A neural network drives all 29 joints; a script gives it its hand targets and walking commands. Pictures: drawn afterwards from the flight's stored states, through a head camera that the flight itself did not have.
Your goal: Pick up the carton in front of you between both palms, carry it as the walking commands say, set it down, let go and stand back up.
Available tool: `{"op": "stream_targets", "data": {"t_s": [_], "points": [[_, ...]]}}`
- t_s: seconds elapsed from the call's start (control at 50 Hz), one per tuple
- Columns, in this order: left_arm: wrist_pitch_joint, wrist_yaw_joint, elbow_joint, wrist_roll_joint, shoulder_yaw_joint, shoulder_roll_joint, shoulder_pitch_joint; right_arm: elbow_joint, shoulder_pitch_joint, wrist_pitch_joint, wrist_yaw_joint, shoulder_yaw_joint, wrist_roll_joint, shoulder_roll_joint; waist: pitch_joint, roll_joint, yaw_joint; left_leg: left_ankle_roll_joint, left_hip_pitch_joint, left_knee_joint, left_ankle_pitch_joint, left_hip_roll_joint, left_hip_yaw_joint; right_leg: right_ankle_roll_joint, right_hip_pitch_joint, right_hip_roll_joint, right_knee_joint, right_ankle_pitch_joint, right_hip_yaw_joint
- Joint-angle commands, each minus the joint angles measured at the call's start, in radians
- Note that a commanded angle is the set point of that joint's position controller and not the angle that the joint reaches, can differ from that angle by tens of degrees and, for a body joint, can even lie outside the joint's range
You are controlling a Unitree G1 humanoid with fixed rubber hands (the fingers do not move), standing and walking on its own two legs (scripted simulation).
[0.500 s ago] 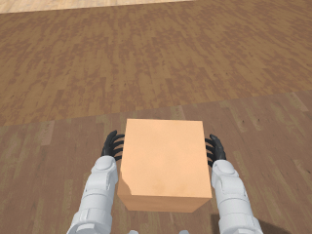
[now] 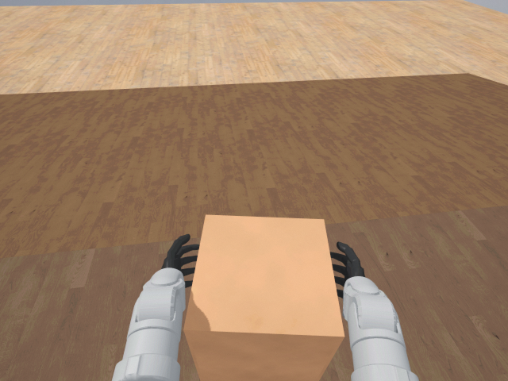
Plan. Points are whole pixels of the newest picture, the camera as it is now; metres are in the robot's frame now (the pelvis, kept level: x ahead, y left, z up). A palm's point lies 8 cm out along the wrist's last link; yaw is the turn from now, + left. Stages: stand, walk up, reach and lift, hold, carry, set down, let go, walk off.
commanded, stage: reach and lift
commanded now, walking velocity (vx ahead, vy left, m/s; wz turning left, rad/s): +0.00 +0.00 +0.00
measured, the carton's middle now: (261, 303) +0.29 +0.00 -0.05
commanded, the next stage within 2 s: hold in 0.82 s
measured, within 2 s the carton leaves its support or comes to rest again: neither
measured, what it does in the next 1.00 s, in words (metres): stands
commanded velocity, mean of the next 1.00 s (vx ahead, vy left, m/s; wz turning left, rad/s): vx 0.00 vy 0.00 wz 0.00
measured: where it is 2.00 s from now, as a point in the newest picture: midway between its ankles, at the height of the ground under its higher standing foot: outside the picture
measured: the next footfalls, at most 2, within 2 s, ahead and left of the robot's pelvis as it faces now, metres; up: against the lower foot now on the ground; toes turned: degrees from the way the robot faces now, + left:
none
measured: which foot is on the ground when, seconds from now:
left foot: down 0.00-1.00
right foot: down 0.00-1.00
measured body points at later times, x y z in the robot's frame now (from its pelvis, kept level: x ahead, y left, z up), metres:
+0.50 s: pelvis +0.01 +0.00 +0.00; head -0.02 +0.00 +0.45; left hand +0.31 +0.15 +0.03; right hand +0.31 -0.15 +0.02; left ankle +0.01 +0.13 -0.74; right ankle +0.03 -0.13 -0.74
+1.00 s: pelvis +0.01 +0.00 +0.01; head -0.04 +0.00 +0.46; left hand +0.31 +0.15 +0.05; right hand +0.31 -0.15 +0.05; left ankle +0.01 +0.13 -0.74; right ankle +0.03 -0.13 -0.74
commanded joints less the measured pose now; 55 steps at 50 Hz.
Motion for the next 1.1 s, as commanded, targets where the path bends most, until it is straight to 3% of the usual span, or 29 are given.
{"op": "stream_targets", "data": {"t_s": [0.0, 0.22, 0.54, 0.78, 0.88, 1.0, 1.08], "points": [[-0.014, -0.261, 0.021, -0.225, -0.555, -0.991, -0.555, -0.021, -0.602, -0.040, 0.258, 0.555, 0.235, 0.973, -0.201, 0.003, 0.000, 0.006, -0.003, -0.091, 0.046, -0.033, 0.077, -0.008, 0.087, 0.039, -0.068, 0.032, -0.076], [-0.001, -0.257, 0.011, -0.218, -0.555, -0.973, -0.543, -0.028, -0.589, -0.026, 0.253, 0.561, 0.238, 0.967, -0.227, -0.004, 0.003, 0.003, 0.041, -0.105, 0.095, -0.037, 0.082, 0.000, 0.123, 0.042, -0.085, 0.083, -0.077], [0.036, -0.251, -0.103, -0.247, -0.601, -0.945, -0.430, -0.144, -0.472, 0.012, 0.241, 0.608, 0.264, 0.943, -0.231, -0.004, 0.001, -0.006, 0.108, -0.131, 0.252, -0.047, 0.074, 0.007, 0.196, 0.049, -0.115, 0.240, -0.068], [0.065, -0.244, -0.154, -0.259, -0.617, -0.937, -0.406, -0.194, -0.451, 0.039, 0.239, 0.620, 0.275, 0.923, -0.208, 0.001, -0.001, -0.009, 0.129, -0.144, 0.269, -0.047, 0.070, 0.007, 0.206, 0.052, -0.130, 0.249, -0.069], [0.092, -0.237, -0.244, -0.305, -0.687, -0.944, -0.406, -0.283, -0.458, 0.065, 0.237, 0.692, 0.318, 0.931, -0.257, 0.001, -0.002, -0.014, 0.173, -0.151, 0.333, -0.047, 0.064, 0.013, 0.243, 0.054, -0.137, 0.306, -0.067], [0.140, -0.231, -0.193, -0.261, -0.616, -0.892, -0.387, -0.236, -0.433, 0.113, 0.232, 0.618, 0.277, 0.872, -0.112, 0.001, 0.001, -0.007, 0.127, -0.186, 0.175, -0.042, 0.073, 0.004, 0.199, 0.050, -0.166, 0.152, -0.073], [0.137, -0.242, -0.192, -0.265, -0.613, -0.911, -0.444, -0.230, -0.490, 0.109, 0.242, 0.615, 0.277, 0.891, -0.130, 0.002, 0.000, -0.005, 0.126, -0.179, 0.150, -0.040, 0.076, 0.003, 0.195, 0.048, -0.160, 0.127, -0.076]]}}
